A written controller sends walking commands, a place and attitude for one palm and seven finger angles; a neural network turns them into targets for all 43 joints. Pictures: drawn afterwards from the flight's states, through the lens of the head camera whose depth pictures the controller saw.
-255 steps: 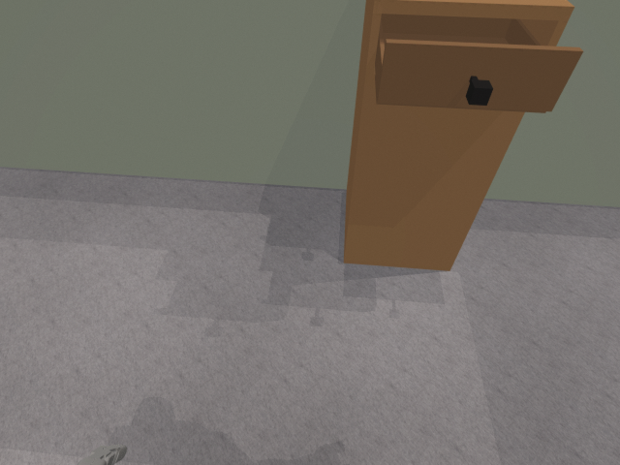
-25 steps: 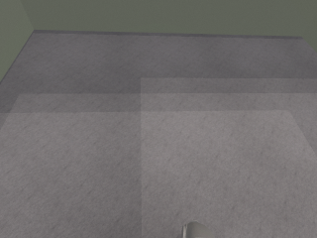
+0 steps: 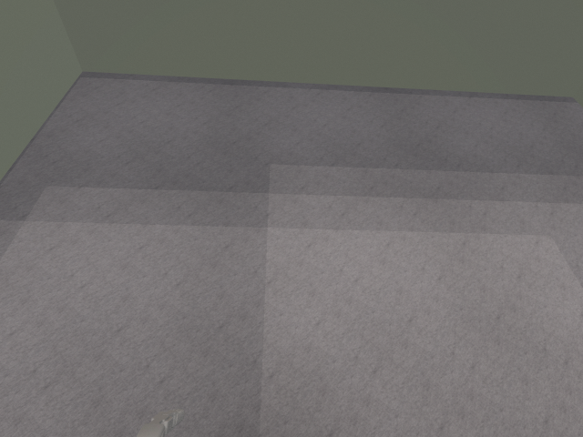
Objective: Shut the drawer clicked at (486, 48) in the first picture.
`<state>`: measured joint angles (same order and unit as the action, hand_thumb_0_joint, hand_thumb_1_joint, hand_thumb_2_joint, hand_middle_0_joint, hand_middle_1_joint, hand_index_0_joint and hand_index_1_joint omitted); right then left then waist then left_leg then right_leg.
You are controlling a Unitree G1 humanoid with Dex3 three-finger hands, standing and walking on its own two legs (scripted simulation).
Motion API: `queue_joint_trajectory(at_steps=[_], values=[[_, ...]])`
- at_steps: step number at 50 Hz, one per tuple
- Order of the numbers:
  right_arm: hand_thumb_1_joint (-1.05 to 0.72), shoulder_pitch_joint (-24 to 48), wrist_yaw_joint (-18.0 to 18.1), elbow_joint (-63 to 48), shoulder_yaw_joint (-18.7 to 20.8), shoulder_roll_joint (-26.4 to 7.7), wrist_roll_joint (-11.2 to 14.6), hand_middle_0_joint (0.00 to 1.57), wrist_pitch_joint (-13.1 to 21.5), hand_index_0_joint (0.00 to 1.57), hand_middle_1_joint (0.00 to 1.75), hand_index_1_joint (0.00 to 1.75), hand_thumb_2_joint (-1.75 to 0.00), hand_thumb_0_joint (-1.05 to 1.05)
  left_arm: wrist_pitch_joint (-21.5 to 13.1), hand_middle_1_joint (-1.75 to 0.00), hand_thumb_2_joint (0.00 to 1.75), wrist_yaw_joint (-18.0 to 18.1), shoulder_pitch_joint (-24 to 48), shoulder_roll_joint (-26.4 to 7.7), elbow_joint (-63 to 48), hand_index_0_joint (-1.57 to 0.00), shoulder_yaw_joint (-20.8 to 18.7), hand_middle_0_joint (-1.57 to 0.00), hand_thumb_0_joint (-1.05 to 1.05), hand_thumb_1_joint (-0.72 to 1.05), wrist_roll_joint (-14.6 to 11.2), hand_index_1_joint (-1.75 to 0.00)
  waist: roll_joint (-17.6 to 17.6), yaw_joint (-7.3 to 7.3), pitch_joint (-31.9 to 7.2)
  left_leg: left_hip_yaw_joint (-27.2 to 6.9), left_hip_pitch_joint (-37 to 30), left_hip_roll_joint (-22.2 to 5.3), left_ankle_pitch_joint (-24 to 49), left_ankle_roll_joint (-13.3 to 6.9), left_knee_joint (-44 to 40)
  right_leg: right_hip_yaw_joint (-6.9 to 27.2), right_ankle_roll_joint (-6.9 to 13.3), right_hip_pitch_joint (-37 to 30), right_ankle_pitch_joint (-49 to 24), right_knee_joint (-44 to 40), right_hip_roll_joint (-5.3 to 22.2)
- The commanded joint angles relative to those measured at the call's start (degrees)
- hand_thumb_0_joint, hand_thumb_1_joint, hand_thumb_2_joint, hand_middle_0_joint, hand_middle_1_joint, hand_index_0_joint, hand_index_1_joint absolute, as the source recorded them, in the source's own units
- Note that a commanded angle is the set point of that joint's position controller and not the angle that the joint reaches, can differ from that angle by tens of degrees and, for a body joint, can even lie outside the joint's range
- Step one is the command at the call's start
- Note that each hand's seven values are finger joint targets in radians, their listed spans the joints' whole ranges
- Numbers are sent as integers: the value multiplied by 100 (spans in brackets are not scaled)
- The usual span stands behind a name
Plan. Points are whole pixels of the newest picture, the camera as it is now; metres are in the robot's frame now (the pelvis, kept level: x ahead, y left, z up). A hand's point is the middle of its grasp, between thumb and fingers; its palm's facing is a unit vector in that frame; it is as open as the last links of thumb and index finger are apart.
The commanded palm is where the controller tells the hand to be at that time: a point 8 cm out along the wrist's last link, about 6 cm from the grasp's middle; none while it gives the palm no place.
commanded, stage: turn to face it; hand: left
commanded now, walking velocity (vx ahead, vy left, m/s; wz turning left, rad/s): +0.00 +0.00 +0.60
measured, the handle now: out of the picture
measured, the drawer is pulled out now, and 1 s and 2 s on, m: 0.16 0.16 0.16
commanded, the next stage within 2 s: none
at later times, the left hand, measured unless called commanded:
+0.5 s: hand out of the picture +0.03 +0.18 -0.13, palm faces +0.29 -0.91 -0.29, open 7.4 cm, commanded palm none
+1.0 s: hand out of the picture -0.15 +0.14 -0.16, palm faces +0.61 -0.74 -0.27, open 7.4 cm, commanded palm none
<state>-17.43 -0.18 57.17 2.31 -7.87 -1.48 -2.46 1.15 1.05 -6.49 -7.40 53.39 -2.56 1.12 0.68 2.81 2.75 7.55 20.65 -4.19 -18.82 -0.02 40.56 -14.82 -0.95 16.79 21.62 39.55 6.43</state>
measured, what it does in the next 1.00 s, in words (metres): steps on the spot, turning left: right foot, then left foot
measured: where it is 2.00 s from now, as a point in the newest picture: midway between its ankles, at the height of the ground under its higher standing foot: outside the picture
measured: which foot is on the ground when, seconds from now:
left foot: down 0.00-0.48, up 0.50-0.92, down 0.94-1.00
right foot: up 0.00-0.46, down 0.48-0.94, up 0.96-1.00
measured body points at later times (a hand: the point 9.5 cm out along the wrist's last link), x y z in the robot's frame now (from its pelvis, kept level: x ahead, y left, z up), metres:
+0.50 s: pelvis -0.02 -0.05 +0.01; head +0.01 -0.07 +0.46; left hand +0.02 +0.22 -0.11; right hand +0.12 -0.30 -0.14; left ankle +0.03 +0.09 -0.71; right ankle +0.00 -0.17 -0.72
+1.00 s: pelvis -0.04 -0.05 +0.01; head +0.00 -0.01 +0.45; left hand -0.18 +0.18 -0.14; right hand +0.22 -0.18 -0.12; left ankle -0.12 +0.03 -0.72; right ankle +0.00 -0.18 -0.68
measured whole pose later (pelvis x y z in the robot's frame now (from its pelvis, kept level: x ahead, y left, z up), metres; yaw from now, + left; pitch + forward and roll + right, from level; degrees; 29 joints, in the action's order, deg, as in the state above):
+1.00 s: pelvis -0.04 -0.05 +0.01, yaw +36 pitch +1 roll +1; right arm -5.3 -1.2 50.5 3.1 -13.4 -0.9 -1.8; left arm 3.2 0.8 -15.0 -15.0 53.6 -4.3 1.4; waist 2.9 -2.0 6.0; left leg 4.6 16.4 -0.7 -19.4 -1.3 35.1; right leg -9.2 -4.3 22.2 30.6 54.4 10.1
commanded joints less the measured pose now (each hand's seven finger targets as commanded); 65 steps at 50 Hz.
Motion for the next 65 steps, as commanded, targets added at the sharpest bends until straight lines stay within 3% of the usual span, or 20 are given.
queue_joint_trajectory(at_steps=[1,4,6,16,20,22,23,24,25,29,40,44,45,46,47,48,52,60,63,65], values=[[-90,-824,125,-261,400,-1407,-53,20,223,20,30,30,-90,0,32,-30,90,62,128,-598,-632,-20,-262,-20,0,90,12,-30,-1562,158,-445,-3231,-996,-1999,2080,-1076,-2476,1240,-211,1858,1218,2755,-129],[-90,-85,165,-487,308,-1127,-9,20,311,20,30,30,-90,0,-19,-30,90,-10,-75,-688,-395,-20,-323,-20,0,90,5,-30,-758,-126,-604,-2117,-1160,-1278,2339,-803,-2230,1453,-295,1824,92,2978,-29],[-90,-4,172,-549,310,-1146,12,20,333,20,30,30,-90,0,7,-30,90,-23,-196,-719,-310,-20,-337,-20,0,90,-13,-30,-699,-133,-707,-1893,-1196,-1112,2551,-795,-2220,1452,-351,1598,-26,2728,-51],[-90,161,78,-642,478,-1565,-1,20,162,20,30,30,-90,0,65,-30,90,5,-108,-874,-471,-20,-304,-20,0,90,-47,-30,-1006,25,-666,-2610,-1214,-945,1620,-981,-2244,1451,-401,1101,398,1192,-325],[-90,560,18,-828,541,-1687,-19,20,72,20,30,30,-90,0,39,-30,90,29,-563,-933,-487,-20,-281,-20,0,90,-80,-30,-1074,-177,-619,-2906,-485,-706,1216,-853,-2176,1345,-266,93,224,-27,-575],[-90,849,-17,-983,563,-1620,16,20,25,20,30,30,-90,0,4,-30,90,45,-1191,-1068,-379,-20,-330,-20,0,90,-82,-30,-893,-474,-706,-2709,314,-333,496,-505,-1919,1221,-167,-1092,-510,-1404,-548],[-90,856,-52,-1068,540,-1307,58,20,-10,20,30,30,-90,0,-43,-30,90,84,-1399,-1445,-390,-20,-410,-20,0,90,4,-30,79,-583,-590,-2146,1238,235,-322,-118,-874,2044,135,-1680,53,-2360,336],[-90,828,-55,-1259,458,-910,56,20,2,20,30,30,-90,0,-78,-30,90,110,-1192,-1981,-568,-20,-470,-20,0,90,91,-30,1820,-582,-319,-1012,2182,980,-1178,334,935,3947,798,-1473,810,-3057,2026],[-90,995,-51,-1276,519,-1274,-25,20,-15,20,30,30,-90,0,-51,-30,90,141,-715,-1909,-742,-20,-410,-20,0,90,8,-30,1287,-463,-227,-1290,1696,551,-1253,242,1909,3637,962,-366,583,-3064,2300],[-90,634,-171,-905,467,-1141,-11,20,-96,20,30,30,-90,0,-173,-30,90,85,-25,-1319,-851,-20,-234,-20,0,90,23,-30,836,-7,149,-889,1483,274,-70,388,3100,1688,607,-170,-1296,-2302,1108],[-90,1636,-182,-1109,252,-968,72,20,-31,20,30,30,-90,0,-129,-30,90,63,-1150,-1698,-432,-20,-327,-20,0,90,78,-30,1177,-648,-391,-230,725,214,-738,435,584,1101,781,-1520,-3420,-1632,1516],[-90,1170,-139,-1044,244,-1058,70,20,71,20,30,30,-90,0,-78,-30,90,36,-1069,-1771,-380,-20,-391,-20,0,90,31,-30,1189,-451,-750,56,-340,329,110,264,-1029,598,441,-1435,-3674,-846,1439],[-90,886,-141,-979,305,-1253,56,20,112,20,30,30,-90,0,-61,-30,90,18,-1016,-1717,-375,-20,-393,-20,0,90,-11,-30,720,-258,-909,-133,-1191,208,915,159,-1805,448,202,-917,-3331,-134,1343],[-90,441,-101,-937,468,-1898,12,20,182,20,30,30,-90,0,-55,-30,90,-22,-1017,-1447,-567,-20,-389,-20,0,90,-47,-30,-746,4,-1310,-1664,-2462,-989,2724,-397,-1961,206,-226,497,-1524,1127,771],[-90,77,-62,-829,568,-2347,68,20,153,20,30,30,-90,0,-50,-30,90,-46,-687,-1145,-861,-20,-234,-20,0,90,-32,-30,-1848,191,-1227,-2798,-2920,-2126,5270,-1201,-1744,520,-498,1864,1713,2126,242],[-90,-157,-4,-656,552,-2194,83,20,153,20,30,30,-90,0,40,-30,90,14,-347,-1222,-881,-20,-239,-20,0,90,10,-30,-1319,299,-1251,-2602,-2680,-2051,5017,-1305,-1645,1097,-453,1933,1531,2626,254],[-90,884,68,-936,388,-1699,30,20,190,20,30,30,-90,0,34,-30,90,-63,-394,-1190,-631,-20,-294,-20,0,90,-30,-30,-985,-169,-499,-1684,-1437,-982,3899,-836,-1794,1312,-504,1574,348,2658,118],[-90,733,31,-925,460,-1758,2,20,137,20,30,30,-90,0,25,-30,90,-38,-155,-1105,-853,-20,-243,-20,0,90,-55,-30,-1050,-92,-505,-2284,-1230,-793,3252,-926,-1742,1291,-485,874,389,955,-304],[-90,904,31,-999,494,-1771,4,20,107,20,30,30,-90,0,-42,-30,90,-15,-460,-1086,-846,-20,-243,-20,0,90,-92,-30,-1118,-265,-603,-2567,-837,-652,3317,-817,-1413,1213,-408,26,-70,-196,-530],[-90,969,-1,-1060,486,-1558,79,20,115,20,30,30,-90,0,-160,-30,90,21,-1024,-1396,-743,-20,-300,-20,0,90,-56,-30,-457,-549,-800,-2337,-101,-208,2174,-369,-656,1477,-327,-1293,-1274,-1795,-165]])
